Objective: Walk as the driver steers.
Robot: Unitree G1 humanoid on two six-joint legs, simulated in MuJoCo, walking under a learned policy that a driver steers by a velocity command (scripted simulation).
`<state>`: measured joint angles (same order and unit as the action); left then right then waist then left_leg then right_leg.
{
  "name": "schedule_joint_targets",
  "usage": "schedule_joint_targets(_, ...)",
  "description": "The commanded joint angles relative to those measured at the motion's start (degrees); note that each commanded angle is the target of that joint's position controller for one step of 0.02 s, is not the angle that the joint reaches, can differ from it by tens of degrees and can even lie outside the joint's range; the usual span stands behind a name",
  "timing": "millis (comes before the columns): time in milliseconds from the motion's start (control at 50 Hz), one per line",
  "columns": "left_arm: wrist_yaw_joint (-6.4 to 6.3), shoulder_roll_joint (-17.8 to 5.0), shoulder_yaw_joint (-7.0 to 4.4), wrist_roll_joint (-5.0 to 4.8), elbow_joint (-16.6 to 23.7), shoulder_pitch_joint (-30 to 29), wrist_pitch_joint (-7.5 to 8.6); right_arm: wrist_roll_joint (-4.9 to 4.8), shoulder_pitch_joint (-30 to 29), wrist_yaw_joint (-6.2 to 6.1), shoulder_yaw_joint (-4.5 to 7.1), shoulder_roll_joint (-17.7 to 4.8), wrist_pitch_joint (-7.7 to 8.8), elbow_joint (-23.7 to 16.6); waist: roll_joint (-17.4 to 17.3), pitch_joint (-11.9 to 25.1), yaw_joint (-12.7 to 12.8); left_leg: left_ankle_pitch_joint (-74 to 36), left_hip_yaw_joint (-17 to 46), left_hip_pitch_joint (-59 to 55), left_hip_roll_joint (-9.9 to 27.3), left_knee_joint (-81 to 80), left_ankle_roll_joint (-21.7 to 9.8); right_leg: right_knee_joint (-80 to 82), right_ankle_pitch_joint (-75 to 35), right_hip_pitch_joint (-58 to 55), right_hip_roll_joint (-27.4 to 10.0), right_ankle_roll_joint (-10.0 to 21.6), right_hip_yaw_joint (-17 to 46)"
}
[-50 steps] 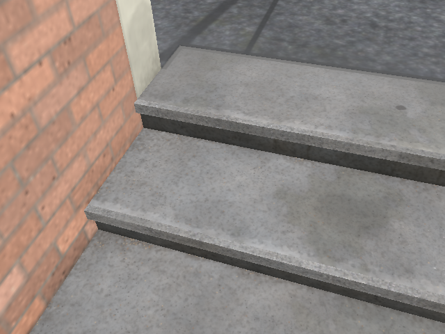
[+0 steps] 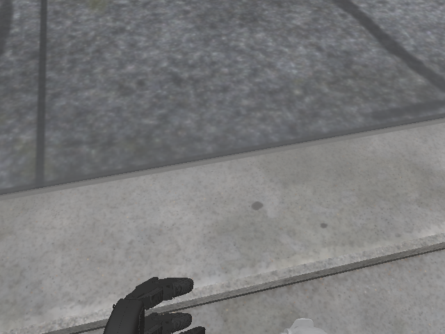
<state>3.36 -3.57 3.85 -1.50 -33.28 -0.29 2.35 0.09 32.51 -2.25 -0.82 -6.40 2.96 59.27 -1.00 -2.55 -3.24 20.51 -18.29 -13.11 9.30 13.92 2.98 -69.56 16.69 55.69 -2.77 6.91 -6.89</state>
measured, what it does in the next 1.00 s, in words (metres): climbs: left foot 0.13 m higher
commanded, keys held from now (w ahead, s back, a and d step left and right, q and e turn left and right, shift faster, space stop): w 1.00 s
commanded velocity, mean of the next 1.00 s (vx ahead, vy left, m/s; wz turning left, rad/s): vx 0.50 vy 0.00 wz -0.03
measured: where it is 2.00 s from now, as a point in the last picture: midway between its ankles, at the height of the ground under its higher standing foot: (182, 82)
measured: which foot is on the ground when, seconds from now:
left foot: down 0.00-0.02, up 0.04-0.58, down 0.60-1.00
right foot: down 0.00-0.62, up 0.64-1.00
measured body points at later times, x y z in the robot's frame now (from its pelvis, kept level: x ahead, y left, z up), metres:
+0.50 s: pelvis +0.32 +0.00 +0.13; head +0.34 -0.01 +0.58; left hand +0.23 +0.19 -0.01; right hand +0.53 -0.13 +0.04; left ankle +0.49 +0.13 -0.37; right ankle +0.18 -0.12 -0.60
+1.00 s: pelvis +0.62 +0.07 +0.27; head +0.61 +0.08 +0.72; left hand +0.81 +0.27 +0.17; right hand +0.60 -0.14 +0.13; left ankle +0.57 +0.13 -0.48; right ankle +0.77 -0.10 -0.37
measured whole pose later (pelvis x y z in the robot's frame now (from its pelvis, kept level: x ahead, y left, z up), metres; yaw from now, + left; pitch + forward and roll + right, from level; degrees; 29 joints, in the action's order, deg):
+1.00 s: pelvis +0.62 +0.07 +0.27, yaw -1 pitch +3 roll +0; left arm 0.9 -10.0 0.3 -0.3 -44.0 6.0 3.6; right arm 0.7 24.3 0.4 -0.9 -7.3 6.0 56.4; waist 1.9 5.1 -3.0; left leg 13.5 -7.8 8.0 -2.5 17.6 -4.7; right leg -61.1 -6.6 50.7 -5.6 2.9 2.0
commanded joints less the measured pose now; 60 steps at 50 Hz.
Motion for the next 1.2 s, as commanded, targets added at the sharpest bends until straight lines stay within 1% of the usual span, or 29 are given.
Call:
schedule_joint_targets(20, -2.0, -22.43, -10.31, 0.84, -1.52, 23.78, 1.17, -1.35, -4.42, -0.07, 3.71, -19.93, 2.35, -5.27, -14.46, 18.7, 19.63, -81.45, 10.53, 22.74, 4.73, 33.17, -7.8, 18.94, -16.08, -58.95, 3.55, 6.83, 12.33)
schedule_joint_targets(40, -2.61, -27.2, -10.98, 1.35, -4.87, 25.83, 0.6, -0.74, 2.72, 2.35, 0.82, -7.65, 3.77, -7.87, 15.78, 32.56, 9.51, -5.32, 16.37, 40.75, -9.31, 58.49, -3.67, 38.23, -7.89, -73.24, -15.19, 16.12, 51.82)
schedule_joint_targets(60, -2.8, -19.32, -9.18, 3.19, -5.56, 27.1, 0.62, -1.88, -0.67, 4.19, 3.11, -11.43, 5.36, -5.42, 7.79, 36.66, 11.45, -3.09, 31.84, 39.15, -11.96, 71.9, -4.9, 48.19, -7.2, -69.1, -15.38, 12.94, 59.96)
schedule_joint_targets(80, -1.81, -16.49, -8.19, 2.69, -6.85, 22.88, 1.3, -3.64, -8.43, 4.43, 3.42, -8.74, 4.67, -9.97, 5.45, 25.07, 8.9, -3.68, 29.94, 46.3, -10.85, 78.09, -5.16, 49.3, 0.23, -60.34, -15.59, 10.26, 51.24)
schedule_joint_targets(100, -0.76, -12.1, -7.08, 1.45, -8.5, 19.26, 2.07, -2.72, -14.23, 3.65, 2.56, -5.11, 4.08, -12.17, -0.2, 15.33, 7.72, -5.51, 27.67, 49.83, -8.85, 81.14, -6.6, 46.78, 2.73, -49.55, -13.9, 7.47, 43.79)
schedule_joint_targets(120, -0.02, -8.17, -6.07, 1.89, -10.78, 16.84, 2.85, -2.1, -19.38, 2.81, 2.66, -4.8, 3.77, -14.64, -0.17, 8.79, 6.08, -6.86, 26.88, 52.22, -7.1, 84.28, -8.98, 44.75, 0.65, -39.98, -12.64, 6.3, 34.4)
schedule_joint_targets(160, 0.5, -3.71, -4.62, 3.59, -14.69, 16.22, 4.07, -1.98, -18.25, 3.13, 1.96, -4.05, 3.15, -16.49, 3.65, 5.84, 1.79, -7.41, 28.13, 53.75, -6.1, 88.11, -13.04, 46.86, -1.35, -33.32, -10.15, 4.95, 25.35)
schedule_joint_targets(180, 0.09, -3.34, -4.41, 3.11, -16.52, 18.65, 4.29, -1.81, -17.42, 3.55, 1.35, -3.31, 2.82, -17.12, 4.34, 5.06, 0.92, -7.98, 28.98, 57.78, -6.67, 88.84, -14.35, 50.21, -2.54, -35.18, -9.5, 4.72, 22.94)
schedule_joint_targets(220, -0.39, -3.87, -4.38, 2.3, -18.26, 18.88, 4.25, -1.28, -18.02, 3.98, -0.22, -1.21, 2.02, -18.34, 3.59, 3.18, -1.11, -12.08, 30.4, 64.64, -7.48, 87.6, -14.42, 51.47, -6.35, -33.8, -8.72, 3.61, 17.21)
schedule_joint_targets(280, -1.37, -8.52, -4.67, 2.12, -17.82, 15.97, 4.69, 0.21, -21.39, 4.11, 0.17, -5.96, 1.03, -19.96, 3.34, 2.75, -2.06, -20.9, 26.68, 66.35, -6.58, 72.87, -9.94, 57.13, -12.56, -31.96, -6.89, 3.19, 9.64)
schedule_joint_targets(300, -1.74, -8.76, -4.47, 2.95, -20.0, 20.58, 4.62, 0.34, -20.82, 3.99, -0.13, -4.28, 0.43, -18.55, 4.95, 4.24, -0.32, -19.15, 22.7, 70.64, -7.74, 83.98, -7.93, 56.35, -12.97, -35.88, -8.72, 5.38, 11.27)
schedule_joint_targets(360, -2.6, -8.44, -3.75, 2.91, -23.33, 29.2, 3.02, -2.15, -26.0, 3.45, -1.39, -0.91, -0.14, -20.38, 5.19, -1.1, 3.16, -5.57, 24.81, 94.21, -7.11, 102.67, -5.65, 54.26, -5.06, -48.47, -12.49, 6.07, 15.93)
schedule_joint_targets(420, -4.21, -8.62, -3.59, 2.55, -23.91, 31.73, 1.22, -1.51, -38.06, 4.23, -3.4, 1.1, 1.3, -27.81, 4.25, -4.55, 5.4, -2.85, 23.14, 104.21, -4.96, 96.0, -4.57, 55.25, -0.94, -52.34, -12.4, 2.8, 14.53)
schedule_joint_targets(460, -5.99, -9.5, -3.61, 2.21, -24.54, 31.67, 0.81, -0.43, -42.74, 4.78, -4.25, 0.58, 2.19, -31.76, 4.82, -2.92, 5.69, -7.29, 17.11, 98.79, -1.39, 85.38, -3.88, 58.68, -2.21, -50.2, -11.73, 2.1, 12.87)
schedule_joint_targets(500, -6.6, -12.99, -4.84, 0.05, -24.14, 29.34, 0.84, 0.4, -46.26, 5.63, -4.77, -0.4, 2.28, -34.49, 4.25, 0.2, 5.62, -9.61, 11.59, 68.91, 0.21, 62.62, -5.52, 70.83, -9.68, -38.5, -11.32, 3.34, 9.36)
schedule_joint_targets(540, -5.15, -17.02, -5.44, 0.53, -24.55, 28.48, 1.25, -0.09, -36.76, 5.63, -2.67, -2.96, 2.35, -30.99, 10.48, 6.93, 0.93, -4.8, 5.67, 51.49, -6.79, 57.64, -8.12, 63.11, -51.33, -45.93, -11.18, 3.49, 4.58)
schedule_joint_targets(580, -4.36, -19.85, -5.85, 1.33, -24.56, 28.17, 0.69, -1.21, -22.92, 5.37, 0.84, -9.93, 1.85, -27.05, 15.68, 12.86, -7.08, -0.18, 6.64, 42.37, -12.94, 43.78, -12.19, 45.76, -87.9, -60.21, -11.26, 0.67, 3.67)
schedule_joint_targets(600, -4.28, -18.9, -5.78, 1.52, -22.63, 25.34, 1.35, -0.75, -13.74, 5.21, 2.74, -14.84, 1.3, -24.26, 15.21, 17.2, -10.55, -5.38, 18.34, 29.86, -9.36, 39.45, -14.13, 32.47, -82.84, -55.09, -10.1, -1.02, 6.38)
schedule_joint_targets(620, -3.62, -11.08, -4.54, 0.74, -21.13, 30.23, 2.31, 1.81, -6.51, 4.99, 4.77, -20.75, 0.84, -20.29, -8.63, 25.79, -6.57, 6.35, 48.21, 11.14, 2.87, 21.97, -21.22, 9.59, -47.15, -34.6, 0.2, -4.26, 8.28)
schedule_joint_targets(640, -1.73, -8.41, -4.13, 2.55, -21.68, 30.67, 4.36, 2.01, -3.79, 3.52, 4.81, -20.6, 0.05, -18.26, -19.39, 32.22, -5.3, 4.76, 74.13, 5.32, 10.68, 1.73, -22.28, -11.59, -5.38, -26.73, 8.93, -5.12, 17.04)
schedule_joint_targets(660, -0.45, -7.68, -5.24, 0.62, -20.98, 29.63, 5.01, 2.64, -8.34, 3.36, 3.44, -15.48, 0.27, -18.3, -13.79, 27.31, -2.73, 8.22, 71.76, 11.76, 11.93, 0.85, -20.25, -24.97, -3.7, -21.26, 8.7, -4.44, 24.0)
schedule_joint_targets(680, -0.25, -8.15, -4.81, -0.06, -17.16, 21.98, 4.4, 1.26, -13.08, 4.05, 2.11, -9.65, 0.63, -17.51, -7.15, 16.47, -0.92, 13.21, 59.57, 22.66, 10.08, 4.52, -16.82, -27.28, -4.45, -16.05, 5.32, -2.72, 18.62)
schedule_joint_targets(700, -0.76, -7.8, -4.6, 0.26, -13.24, 14.55, 3.68, 1.74, -14.98, 4.96, 1.13, -5.37, 1.2, -14.38, -1.48, 9.46, 0.8, 10.84, 48.94, 33.57, 8.08, 7.68, -14.61, -28.0, -7.7, -14.09, 2.37, -0.37, 15.38)
schedule_joint_targets(740, -1.15, -7.59, -4.49, 0.13, -11.44, 15.98, 2.51, 2.93, -17.76, 5.59, 0.21, -1.15, 2.7, -10.62, -1.14, 5.94, 5.93, 2.94, 34.75, 42.0, 3.6, 7.98, -13.02, -28.09, -9.55, -15.18, -0.23, 3.02, 16.1)
schedule_joint_targets(820, -2.65, -6.56, -3.35, 0.71, -10.77, 18.55, 1.08, 1.11, -15.57, 6.24, 0.7, -4.11, 3.64, -6.58, -0.52, 2.8, 8.48, -6.9, 25.59, 39.17, 1.59, 3.18, -11.24, -26.69, -13.27, -5.65, 1.7, 3.83, 18.63)
schedule_joint_targets(920, -3.07, -11.41, -4.85, 1.65, -7.9, 7.97, 1.65, 0.59, -12.1, 3.2, 1.36, -8.93, 3.98, -6.49, -2.91, 4.51, 4.55, -19.2, 19.83, 28.54, 0.41, -4.21, -13.32, 0.11, -22.49, -4.21, -2.08, -3.93, 9.75)
schedule_joint_targets(1000, -2.17, -9.85, -4.83, 0.59, -6.26, -2.33, 2.16, 0.42, -5.92, 1.42, 2.26, -11.23, 3.45, -4.76, -1.86, 3.24, -0.73, -23.44, 21.39, 15.57, 3.22, -5.83, -12.49, 17.07, -25.16, -2.06, -3.92, -5.19, 7.16)
schedule_joint_targets(1100, -0.85, -9.48, -5.37, -0.06, -5.71, -7.88, 2.7, 0.05, -3.51, 1.6, 2.99, -11.64, 1.81, -4.45, -2.86, -1.47, -2.75, -23.51, 20.45, 6.6, 5.35, -5.85, -13.76, 32.19, -20.24, -4.05, -2.13, -5.09, 5.2)
schedule_joint_targets(1200, 0.38, -12.05, -6.48, 0.38, -5.18, -5.71, 4.1, -0.53, -5.15, 1.64, 3.92, -13.78, 1.07, -4.22, -5.86, -0.19, 1.11, -49.08, 20.34, 4.91, 5.46, 2.72, -12.9, 40.94, -13.56, -20.02, 2.48, -1.66, 3.52)
Keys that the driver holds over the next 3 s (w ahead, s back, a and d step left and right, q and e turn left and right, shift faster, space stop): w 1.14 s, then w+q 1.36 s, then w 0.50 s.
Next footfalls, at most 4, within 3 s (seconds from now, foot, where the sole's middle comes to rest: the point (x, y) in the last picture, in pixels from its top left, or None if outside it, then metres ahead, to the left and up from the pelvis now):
0.60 left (165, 240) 0.61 0.14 -0.51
1.26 right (238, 137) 0.96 -0.08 -0.51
1.78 left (144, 85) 1.20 0.22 -0.51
2.28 right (165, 28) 1.53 0.16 -0.51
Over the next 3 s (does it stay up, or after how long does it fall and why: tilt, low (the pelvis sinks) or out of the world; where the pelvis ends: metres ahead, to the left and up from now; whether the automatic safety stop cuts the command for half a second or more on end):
stays up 1.58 0.45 0.27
